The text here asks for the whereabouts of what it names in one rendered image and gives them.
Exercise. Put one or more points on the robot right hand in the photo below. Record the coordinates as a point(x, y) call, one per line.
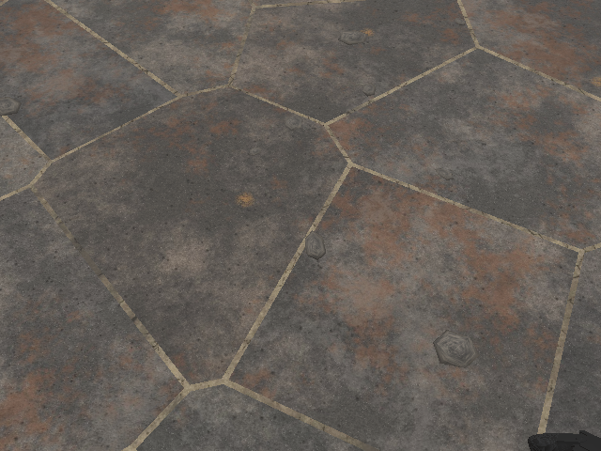
point(584, 441)

